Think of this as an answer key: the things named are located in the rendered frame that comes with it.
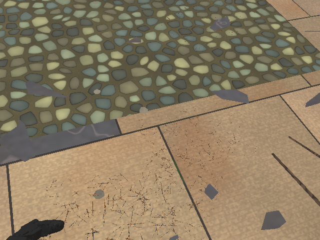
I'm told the left robot hand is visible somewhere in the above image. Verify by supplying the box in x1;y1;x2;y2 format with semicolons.
6;219;65;240

